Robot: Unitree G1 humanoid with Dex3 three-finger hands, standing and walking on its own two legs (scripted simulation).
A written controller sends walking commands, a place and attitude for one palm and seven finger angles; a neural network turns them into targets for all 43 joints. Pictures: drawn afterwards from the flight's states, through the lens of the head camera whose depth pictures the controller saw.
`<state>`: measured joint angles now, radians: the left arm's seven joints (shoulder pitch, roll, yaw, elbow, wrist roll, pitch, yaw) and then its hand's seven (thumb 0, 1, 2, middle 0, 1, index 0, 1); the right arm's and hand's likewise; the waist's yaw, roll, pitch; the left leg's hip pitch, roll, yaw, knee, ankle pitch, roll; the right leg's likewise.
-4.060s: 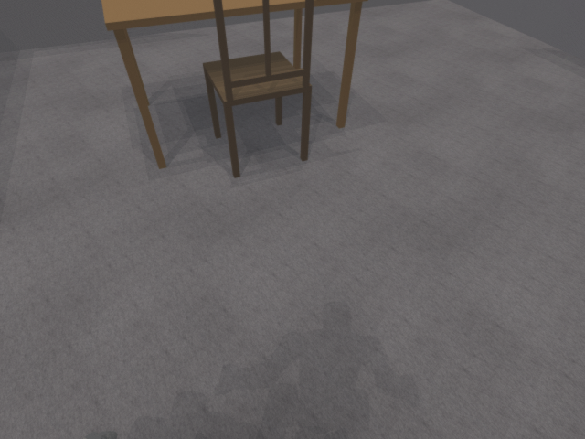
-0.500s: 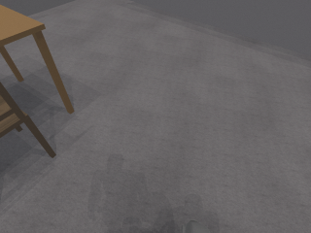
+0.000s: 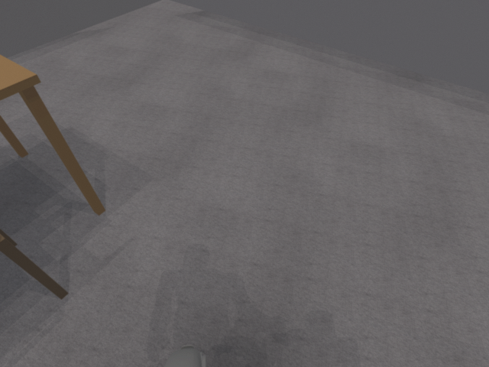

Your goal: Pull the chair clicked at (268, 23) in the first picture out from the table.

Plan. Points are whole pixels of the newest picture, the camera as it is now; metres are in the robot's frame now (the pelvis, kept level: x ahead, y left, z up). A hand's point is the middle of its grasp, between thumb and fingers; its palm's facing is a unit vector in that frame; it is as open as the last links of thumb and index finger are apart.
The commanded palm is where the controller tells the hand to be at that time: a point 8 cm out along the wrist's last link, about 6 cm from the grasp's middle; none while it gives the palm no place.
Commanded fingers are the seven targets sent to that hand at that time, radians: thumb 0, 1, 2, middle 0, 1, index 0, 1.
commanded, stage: walk to a spot facing it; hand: left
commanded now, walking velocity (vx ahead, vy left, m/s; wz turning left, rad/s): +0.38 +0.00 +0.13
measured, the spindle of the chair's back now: out of the picture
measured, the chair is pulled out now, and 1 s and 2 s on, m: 0.00 0.00 0.00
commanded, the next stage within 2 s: turn to face it in 0.26 s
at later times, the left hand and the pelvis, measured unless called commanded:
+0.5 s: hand (151, 301) +0.27 +0.22 -0.17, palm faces +0.04 -0.98 -0.19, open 7.4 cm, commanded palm none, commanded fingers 0.00 0.90 0.90 -0.20 -0.30 -0.20 -0.30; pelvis +0.22 +0.03 +0.00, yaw +0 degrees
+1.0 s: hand (148, 282) +0.32 +0.25 -0.19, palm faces +0.33 -0.92 -0.22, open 7.3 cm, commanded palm none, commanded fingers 0.00 0.90 0.90 -0.20 -0.30 -0.20 -0.30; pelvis +0.30 +0.02 -0.03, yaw +17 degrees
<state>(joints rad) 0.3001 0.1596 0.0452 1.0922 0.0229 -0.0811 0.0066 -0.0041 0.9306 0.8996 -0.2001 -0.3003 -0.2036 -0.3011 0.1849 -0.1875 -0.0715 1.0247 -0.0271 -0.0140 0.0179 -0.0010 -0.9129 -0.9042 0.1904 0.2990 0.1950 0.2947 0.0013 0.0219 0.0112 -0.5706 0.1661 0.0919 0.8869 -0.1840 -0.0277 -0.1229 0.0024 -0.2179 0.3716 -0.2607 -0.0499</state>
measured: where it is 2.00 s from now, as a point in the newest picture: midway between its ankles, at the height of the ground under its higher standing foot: (259, 360)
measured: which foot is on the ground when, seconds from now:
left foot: up 0.00-0.14, down 0.16-0.60, up 0.62-0.94, down 0.96-1.00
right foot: down 0.00-0.16, up 0.18-0.56, down 0.58-0.96, up 0.98-1.00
